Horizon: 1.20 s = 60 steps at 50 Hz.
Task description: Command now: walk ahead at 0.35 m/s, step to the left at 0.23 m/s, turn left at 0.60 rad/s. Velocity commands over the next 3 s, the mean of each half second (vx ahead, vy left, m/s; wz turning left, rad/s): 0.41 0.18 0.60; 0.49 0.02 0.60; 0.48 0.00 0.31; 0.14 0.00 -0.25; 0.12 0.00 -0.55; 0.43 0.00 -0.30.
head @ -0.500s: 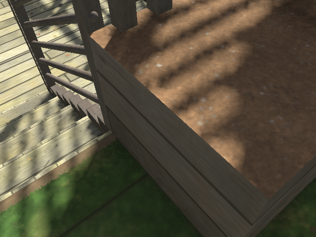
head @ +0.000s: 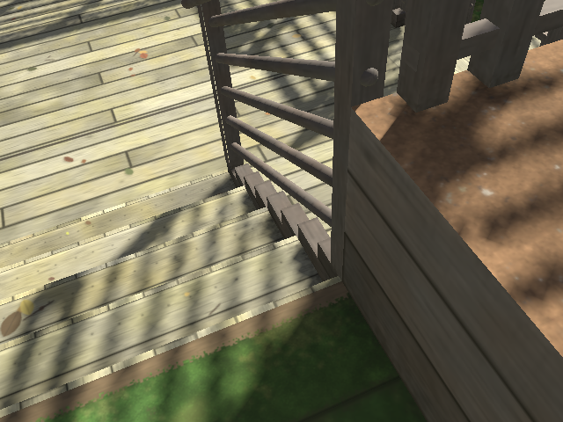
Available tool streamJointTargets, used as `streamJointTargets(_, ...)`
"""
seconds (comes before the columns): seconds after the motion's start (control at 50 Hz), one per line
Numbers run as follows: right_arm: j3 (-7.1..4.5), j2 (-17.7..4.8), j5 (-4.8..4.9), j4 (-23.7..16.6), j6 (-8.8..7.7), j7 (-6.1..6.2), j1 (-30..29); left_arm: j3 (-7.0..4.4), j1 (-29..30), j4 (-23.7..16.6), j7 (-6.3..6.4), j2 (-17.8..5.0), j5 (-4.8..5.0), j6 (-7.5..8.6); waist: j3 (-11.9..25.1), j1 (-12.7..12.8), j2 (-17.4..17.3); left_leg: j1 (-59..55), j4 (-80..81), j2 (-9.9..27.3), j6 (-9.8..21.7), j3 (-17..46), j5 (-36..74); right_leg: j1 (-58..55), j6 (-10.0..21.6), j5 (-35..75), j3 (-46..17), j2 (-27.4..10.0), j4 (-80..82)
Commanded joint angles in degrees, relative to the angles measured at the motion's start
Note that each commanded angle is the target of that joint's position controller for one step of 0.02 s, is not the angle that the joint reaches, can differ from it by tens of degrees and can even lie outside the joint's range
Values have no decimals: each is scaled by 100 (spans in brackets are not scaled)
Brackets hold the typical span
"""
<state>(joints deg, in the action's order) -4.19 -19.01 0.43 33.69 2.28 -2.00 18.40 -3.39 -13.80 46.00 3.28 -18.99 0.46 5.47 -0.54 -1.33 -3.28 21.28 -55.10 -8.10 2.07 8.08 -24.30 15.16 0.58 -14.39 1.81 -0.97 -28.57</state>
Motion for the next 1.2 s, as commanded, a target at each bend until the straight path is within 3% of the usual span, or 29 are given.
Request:
streamJointTargets(0.02, -201, -796, -40, -517, -74, -101, -9, -221, -225, -236, 81, -850, 34, -55, -372, 95, 1041, 2401, -933, 895, -262, 354, 647, -1715, 714, -406, -2047, -1886, 1536)
streamJointTargets(0.1, 43, -219, 58, -750, -51, -269, -616, -266, -168, -306, -4, -1116, -61, -165, -525, 333, 1361, 1541, 254, 1112, -468, -483, 1069, -862, 756, 734, -516, -1542, 1826)
streamJointTargets(0.12, 342, 368, -489, -43, -85, -557, 19, -8, 410, -754, -236, -204, -575, 188, 490, 490, 1607, 1107, -449, 1328, -660, -482, 939, -613, 1046, 22, -188, -1617, 2250)
streamJointTargets(0.2, 170, -145, -318, -101, -457, -559, -1049, -287, -57, -839, -308, -1064, -547, 220, -212, 863, 859, 967, 977, 1332, -600, -1050, 1316, -667, 661, -217, 668, -1597, 1879)
streamJointTargets(0.26, 73, -428, -156, 195, -711, -272, -494, -290, 137, -1115, -470, -1091, -621, -6, -180, 212, 1063, 7, 1816, 903, -151, -1229, 1873, -685, 616, 962, 547, -2011, 1142)
streamJointTargets(0.28, -155, -793, -75, 387, -849, -178, 228, -280, 102, -1101, -565, -997, -808, 6, 292, -257, 787, -1338, 1880, 521, 100, -1312, 2263, -209, 366, 2349, 909, -1720, -168)
streamJointTargets(0.3, -403, -1368, -91, 611, -905, -43, 1322, -89, -209, -1180, -649, -215, -1035, 47, 1398, -623, 70, -3289, 1570, 565, 816, -852, 3212, 736, -62, 2322, 1231, -1119, -2412)
streamJointTargets(0.32, -358, -1616, -179, 657, -895, 86, 2189, 232, -1088, -1648, -833, 826, -1180, 183, 3491, -92, -1311, -6156, 1930, 1889, 2536, 2157, 4254, 2534, -504, -2099, 654, 57, -4208)
streamJointTargets(0.34, -184, -969, -384, 860, -1040, 62, 2320, 295, 606, -1824, -834, 544, -534, 311, 1499, -1168, -1069, -5301, 2862, 2053, 1733, 2737, 2880, 4290, -192, -1984, -345, 471, -5044)
streamJointTargets(0.36, -113, -762, -267, 1037, -1165, -11, 2189, 187, 1448, -1925, -677, 177, -275, 363, 218, -1321, -1059, -3997, 3134, 2078, 1359, 2398, 1716, 5026, -53, -1623, -460, 212, -5509)
streamJointTargets(0.4, 165, -302, -54, 950, -1142, -157, 931, 114, 667, -1522, -440, -170, -416, 374, 43, -262, -669, -1453, 3099, 2090, 1321, 2211, 1194, 3782, 50, -899, -727, -417, -5375)
streamJointTargets(0.42, 279, -149, -138, 774, -1081, -227, 205, 173, 346, -1390, -395, 9, -539, 346, -80, 285, -411, -342, 3253, 2140, 1312, 2203, 1024, 3122, 128, -660, -857, -586, -5279)
streamJointTargets(0.46, 391, -10, -320, 477, -988, -200, -688, 240, 350, -1368, -468, -9, -536, 192, 134, 559, -200, 496, 3655, 2021, 1402, 2068, -14, 3014, 169, -108, -714, -487, -5248)
streamJointTargets(0.52, 345, -269, -576, 342, -1067, -140, -1092, 398, 675, -1526, -587, 85, -425, 118, 26, 498, 238, 1366, 3849, 1304, 1178, 859, 706, 1589, -33, 986, -258, -393, -2657)
streamJointTargets(0.58, 171, -631, -320, 824, -1037, -286, 311, 484, 1550, -1712, -695, 240, -344, 12, -18, -72, -88, 198, 3498, 1378, 1301, 1055, 2536, 1591, -183, 1062, 143, 92, -1303)
streamJointTargets(0.62, 58, -665, -321, 1196, -975, -370, 1165, 549, 2269, -1723, -626, 155, -346, -41, -169, -580, -34, -1725, 3181, 1932, 1168, 1774, 4026, 3080, -199, 1252, 5, 159, -720)
streamJointTargets(0.68, 42, -500, -390, 1161, -911, -311, 993, 498, 2298, -1644, -542, 46, -469, -39, 211, -397, -43, -2333, 2796, 1691, 885, 1573, 4967, 2666, 88, 1444, 58, 257, -321)
streamJointTargets(0.72, 4, -591, -529, 788, -898, -353, 258, 345, 732, -1067, -493, -229, -255, 134, 835, 497, 124, -140, 1959, 1119, 419, 1020, 6196, -995, 616, 2543, 166, 308, -618)
streamJointTargets(0.74, 129, -191, -602, 560, -1011, -270, 511, 241, -608, -769, -493, -467, -210, 218, 2150, 836, 1074, 1222, 250, 580, -176, 613, 5013, -3536, 1661, 3744, -846, -809, -1042)
streamJointTargets(0.76, 346, 377, -574, 613, -1111, -251, 921, 252, -2232, -309, -511, -312, -253, 194, 3334, 1134, 2323, 2883, -2551, -270, -731, 73, -958, -5568, 2990, 4231, -3183, -2301, -526)
streamJointTargets(0.78, 255, 49, -446, 588, -1016, -348, 456, 258, -2521, -96, -463, -232, -417, 151, 2410, 1258, 893, 3493, -3662, 253, -437, -77, -729, -4569, 2306, 2736, -3361, -2338, 137)
streamJointTargets(0.8, 218, -43, -411, 627, -965, -318, 105, 284, -1564, -272, -471, -230, -370, 116, 1113, 927, 479, 3655, -3810, 699, -310, -116, -34, -2862, 1874, 1812, -2820, -2212, 479)
streamJointTargets(0.82, 232, -44, -524, 691, -911, -225, -55, 427, -768, -399, -450, 237, -297, 77, 990, 649, 198, 3101, -3104, 1074, -224, -15, 369, -1791, 1796, 1704, -2342, -2067, 820)
streamJointTargets(0.86, 387, 255, -779, 653, -845, -210, -333, 510, -249, -377, -306, 613, -194, 95, 919, 318, 478, 2234, -1976, 1519, -237, -81, 271, -1021, 1639, 2562, -1501, -1725, 1365)
streamJointTargets(0.94, 456, 352, -547, 629, -722, -358, -511, 178, -168, -212, -181, -4, -382, 272, 580, 182, 425, 1731, -447, 1605, -340, -620, 557, -314, 1520, 2493, -338, -1452, 1973)
streamJointTargets(1.06, 314, 165, -745, 755, -525, -463, -120, 230, -298, 0, -350, -12, -694, 303, 235, 45, 575, 1361, -648, 1557, 204, -572, 2720, 45, 1259, 1236, 591, -1402, 1410)
streamJointTargets(1.14, 153, 28, -629, 328, -675, -319, -514, 235, -490, 108, -354, -325, -554, 246, 211, 36, 681, 304, -180, 947, 265, -1394, 1415, 53, 940, 2586, 888, -1228, 167)
streamJointTargets(1.18, -187, -469, -510, 805, -839, -187, 978, 9, -224, 24, -508, -1013, -575, 194, 417, -639, 288, -2056, 979, 115, 318, -2076, 1282, 1089, 723, 2666, 1193, -769, -2174)
streamJointTargets(1.2, -306, -871, -554, 1002, -881, 58, 1712, 109, -504, -67, -631, -209, -737, 176, 1012, -714, -1033, -3521, 1559, 933, 1311, -507, 2816, 2378, 106, -1157, 1161, 41, -4813)
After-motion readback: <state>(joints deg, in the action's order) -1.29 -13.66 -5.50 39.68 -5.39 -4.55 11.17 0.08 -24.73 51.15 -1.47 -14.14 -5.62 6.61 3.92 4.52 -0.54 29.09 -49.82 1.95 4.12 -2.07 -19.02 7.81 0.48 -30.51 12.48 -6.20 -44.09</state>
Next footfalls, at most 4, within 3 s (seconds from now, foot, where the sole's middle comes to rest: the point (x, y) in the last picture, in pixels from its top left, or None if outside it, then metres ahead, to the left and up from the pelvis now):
0.28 left None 0.22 0.27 -0.77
0.72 right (213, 386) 0.60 0.23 -0.77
1.18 left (88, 399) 0.58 0.54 -0.77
1.50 right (127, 329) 0.86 0.53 -0.94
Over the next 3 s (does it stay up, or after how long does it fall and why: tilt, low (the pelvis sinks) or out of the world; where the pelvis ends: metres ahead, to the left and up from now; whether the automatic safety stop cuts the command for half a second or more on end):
stays up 1.03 0.75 -0.35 its command is cut before an obstacle from the start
